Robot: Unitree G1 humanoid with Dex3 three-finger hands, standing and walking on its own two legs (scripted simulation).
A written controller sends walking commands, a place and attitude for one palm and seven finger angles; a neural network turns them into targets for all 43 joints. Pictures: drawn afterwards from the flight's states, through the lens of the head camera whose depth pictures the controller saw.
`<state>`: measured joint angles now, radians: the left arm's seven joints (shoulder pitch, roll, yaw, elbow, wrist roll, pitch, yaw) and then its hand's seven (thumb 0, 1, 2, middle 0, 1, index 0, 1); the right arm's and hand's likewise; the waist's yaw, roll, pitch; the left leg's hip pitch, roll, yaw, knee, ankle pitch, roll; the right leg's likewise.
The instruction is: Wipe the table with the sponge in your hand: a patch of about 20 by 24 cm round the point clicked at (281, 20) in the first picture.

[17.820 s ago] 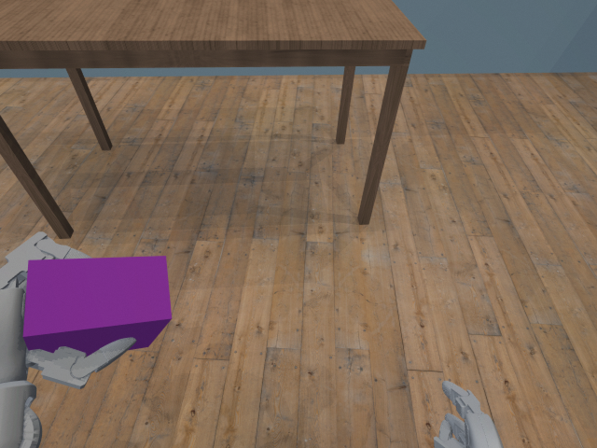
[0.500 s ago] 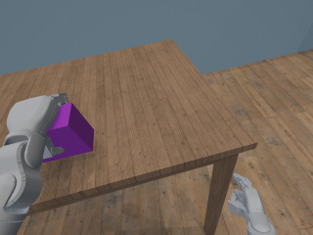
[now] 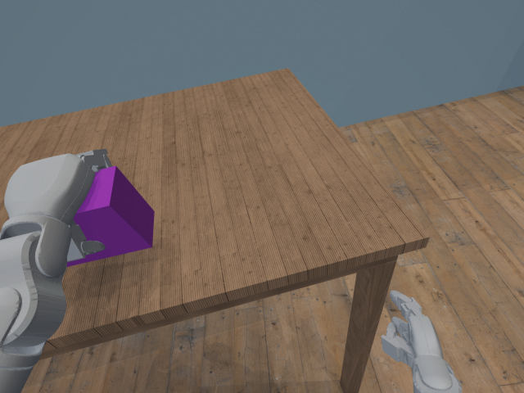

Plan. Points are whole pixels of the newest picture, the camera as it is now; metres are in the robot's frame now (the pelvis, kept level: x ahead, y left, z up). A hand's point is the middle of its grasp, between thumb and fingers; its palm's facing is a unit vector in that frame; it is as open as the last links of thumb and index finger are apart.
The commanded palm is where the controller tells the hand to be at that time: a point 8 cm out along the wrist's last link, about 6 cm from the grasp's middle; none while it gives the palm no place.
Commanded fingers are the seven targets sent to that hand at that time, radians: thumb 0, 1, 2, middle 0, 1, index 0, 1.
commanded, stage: move the sponge above the wiping area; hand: left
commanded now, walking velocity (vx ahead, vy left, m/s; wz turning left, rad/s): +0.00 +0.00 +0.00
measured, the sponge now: (97, 225) +0.25 +0.29 +0.18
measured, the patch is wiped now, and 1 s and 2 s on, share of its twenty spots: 0.00 0.00 0.00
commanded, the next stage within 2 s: lower the sponge onto the table in 0.12 s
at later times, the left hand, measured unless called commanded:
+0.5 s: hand (83, 202) +0.26 +0.29 +0.21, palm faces +0.21 -0.02 -0.98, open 10.1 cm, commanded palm +0.20 +0.29 +0.28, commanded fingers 0.00 0.10 1.30 -1.20 -1.60 -1.20 -1.60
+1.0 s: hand (83, 225) +0.24 +0.30 +0.19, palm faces +0.14 -0.04 -0.99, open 10.1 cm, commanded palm +0.19 +0.29 +0.26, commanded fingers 0.00 0.10 1.30 -1.20 -1.60 -1.20 -1.60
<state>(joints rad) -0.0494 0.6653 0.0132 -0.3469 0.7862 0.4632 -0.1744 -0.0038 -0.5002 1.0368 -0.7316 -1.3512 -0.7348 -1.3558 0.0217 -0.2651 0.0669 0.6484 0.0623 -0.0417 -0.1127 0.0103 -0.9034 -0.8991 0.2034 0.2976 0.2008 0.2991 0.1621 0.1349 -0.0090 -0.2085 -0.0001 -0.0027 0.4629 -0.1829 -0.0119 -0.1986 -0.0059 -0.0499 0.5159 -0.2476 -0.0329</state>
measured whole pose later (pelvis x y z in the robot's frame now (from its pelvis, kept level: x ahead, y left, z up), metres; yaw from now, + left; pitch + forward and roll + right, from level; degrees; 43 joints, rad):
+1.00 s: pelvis +0.01 +0.00 +0.00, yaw +0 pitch -3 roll +1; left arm 0.03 0.64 0.03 -0.33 0.80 0.48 -0.17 0.00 -0.50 1.04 -0.73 -1.35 -0.73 -1.36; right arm 0.03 -0.27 0.07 0.64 0.06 -0.04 -0.11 0.01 -0.90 -0.90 0.20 0.30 0.20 0.30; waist 0.16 0.14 -0.01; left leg -0.22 0.00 -0.01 0.47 -0.20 -0.01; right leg -0.20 0.00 -0.05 0.51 -0.26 -0.03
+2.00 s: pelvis +0.01 +0.00 +0.00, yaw +0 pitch -4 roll +0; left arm 0.12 0.58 0.00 -0.31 0.85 0.41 -0.11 0.00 -0.50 1.04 -0.73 -1.35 -0.73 -1.36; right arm 0.06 -0.27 0.05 0.65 0.05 -0.05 -0.10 0.01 -0.90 -0.90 0.20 0.30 0.20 0.30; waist 0.15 0.13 -0.02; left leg -0.21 0.00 -0.01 0.47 -0.19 -0.01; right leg -0.18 0.00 -0.05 0.50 -0.25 -0.03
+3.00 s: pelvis +0.00 +0.00 +0.00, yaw +2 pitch -1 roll +0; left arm -0.34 0.65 0.03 0.33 0.89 0.20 -0.16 0.00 -0.54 1.06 -0.77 -1.33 -0.77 -1.33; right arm 0.18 -0.31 0.02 0.67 0.08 0.02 -0.12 0.01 -0.90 -0.90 0.20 0.30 0.20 0.30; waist 0.08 0.12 -0.04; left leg -0.32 0.00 -0.04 0.53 -0.20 0.00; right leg -0.28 0.00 -0.08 0.53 -0.25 -0.03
